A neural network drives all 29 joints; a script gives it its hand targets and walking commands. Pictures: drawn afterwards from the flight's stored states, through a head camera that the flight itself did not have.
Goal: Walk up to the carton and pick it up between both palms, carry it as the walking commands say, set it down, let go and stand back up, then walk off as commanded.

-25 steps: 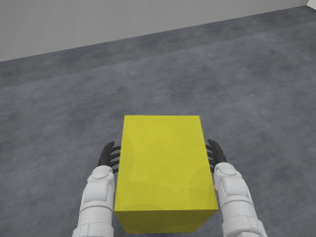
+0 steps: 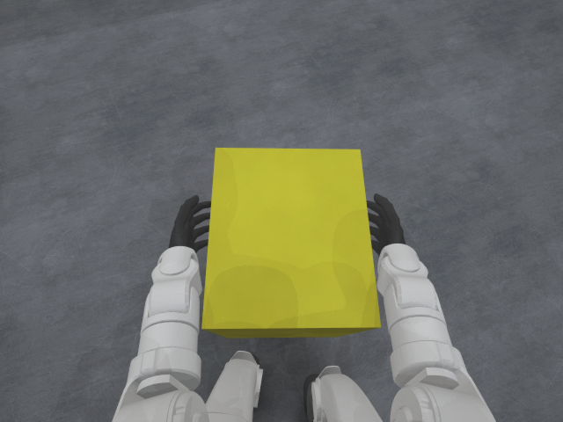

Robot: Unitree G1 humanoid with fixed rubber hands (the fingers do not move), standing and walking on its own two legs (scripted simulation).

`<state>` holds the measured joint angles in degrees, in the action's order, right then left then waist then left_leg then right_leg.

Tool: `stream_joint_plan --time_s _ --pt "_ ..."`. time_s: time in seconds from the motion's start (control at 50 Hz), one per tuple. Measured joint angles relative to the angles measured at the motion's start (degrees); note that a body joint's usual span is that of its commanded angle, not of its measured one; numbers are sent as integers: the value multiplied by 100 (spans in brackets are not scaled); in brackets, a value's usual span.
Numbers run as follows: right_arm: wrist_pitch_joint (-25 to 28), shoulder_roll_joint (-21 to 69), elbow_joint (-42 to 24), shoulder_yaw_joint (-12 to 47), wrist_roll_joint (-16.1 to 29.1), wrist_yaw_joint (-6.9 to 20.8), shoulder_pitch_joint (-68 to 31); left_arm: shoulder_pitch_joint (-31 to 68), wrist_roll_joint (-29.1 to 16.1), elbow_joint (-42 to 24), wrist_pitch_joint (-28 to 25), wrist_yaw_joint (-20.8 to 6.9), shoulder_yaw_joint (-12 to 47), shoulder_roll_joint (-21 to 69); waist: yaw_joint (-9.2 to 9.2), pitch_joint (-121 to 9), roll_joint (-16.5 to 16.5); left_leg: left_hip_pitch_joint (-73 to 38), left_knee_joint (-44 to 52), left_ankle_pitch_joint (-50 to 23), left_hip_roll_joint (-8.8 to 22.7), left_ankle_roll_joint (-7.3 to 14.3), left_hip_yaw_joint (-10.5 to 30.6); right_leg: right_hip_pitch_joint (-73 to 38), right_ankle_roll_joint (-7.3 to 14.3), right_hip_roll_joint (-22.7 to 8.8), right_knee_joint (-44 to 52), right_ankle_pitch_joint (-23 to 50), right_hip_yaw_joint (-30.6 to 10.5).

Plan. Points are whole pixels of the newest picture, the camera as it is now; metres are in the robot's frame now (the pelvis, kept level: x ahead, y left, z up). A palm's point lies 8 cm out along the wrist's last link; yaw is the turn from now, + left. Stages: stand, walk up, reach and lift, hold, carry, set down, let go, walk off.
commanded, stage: set down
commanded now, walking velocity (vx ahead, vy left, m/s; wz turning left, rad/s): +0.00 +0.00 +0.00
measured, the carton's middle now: (285, 256) +0.36 +0.03 -0.14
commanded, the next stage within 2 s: none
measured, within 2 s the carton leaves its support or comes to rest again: neither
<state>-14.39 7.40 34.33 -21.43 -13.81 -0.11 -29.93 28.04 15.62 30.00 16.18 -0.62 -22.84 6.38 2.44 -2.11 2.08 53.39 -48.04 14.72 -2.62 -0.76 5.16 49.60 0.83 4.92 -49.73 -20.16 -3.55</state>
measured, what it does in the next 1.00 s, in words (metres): lowers itself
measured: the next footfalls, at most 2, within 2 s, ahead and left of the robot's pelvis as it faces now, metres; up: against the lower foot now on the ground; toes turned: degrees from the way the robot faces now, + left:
none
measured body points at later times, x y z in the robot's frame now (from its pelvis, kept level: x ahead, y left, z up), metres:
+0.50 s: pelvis -0.01 +0.01 -0.07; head +0.19 +0.02 +0.33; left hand +0.39 +0.18 -0.15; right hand +0.41 -0.13 -0.15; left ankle +0.07 +0.12 -0.69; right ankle +0.03 -0.11 -0.69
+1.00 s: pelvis -0.03 +0.01 -0.14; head +0.22 +0.03 +0.23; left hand +0.42 +0.19 -0.24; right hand +0.44 -0.12 -0.23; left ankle +0.07 +0.12 -0.69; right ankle +0.03 -0.11 -0.69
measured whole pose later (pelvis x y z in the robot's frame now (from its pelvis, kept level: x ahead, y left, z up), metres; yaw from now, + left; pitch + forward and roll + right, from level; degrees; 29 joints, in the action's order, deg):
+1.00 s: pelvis -0.03 +0.01 -0.14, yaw -2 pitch +40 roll -2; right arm -13.4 0.7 42.2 -21.7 -7.5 -3.2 -49.3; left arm 46.7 9.7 37.5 14.9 3.6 -24.0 1.0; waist 2.6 -8.3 1.9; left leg 98.7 -84.6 25.2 -5.3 -1.6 5.5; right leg 94.6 -1.4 8.5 -86.2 -31.1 -3.7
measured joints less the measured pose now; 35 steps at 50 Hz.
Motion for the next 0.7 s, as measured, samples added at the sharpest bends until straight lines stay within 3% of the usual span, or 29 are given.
stream_joint_plan --time_s 0.28,0.7 --pt "10 -185 188 -106 152 -16 -595 549 -170 159 -34 153 -101 -69 -76 -421 -37 1638 -1136 323 -121 14 -24 1638 -86 36 -1177 -372 -35" --pt "157 -442 514 27 522 -231 -1199 1140 -526 502 -200 348 -29 -333 -9 -788 -31 3507 -2676 826 -179 -34 -7 3486 -161 241 -2667 -853 -46"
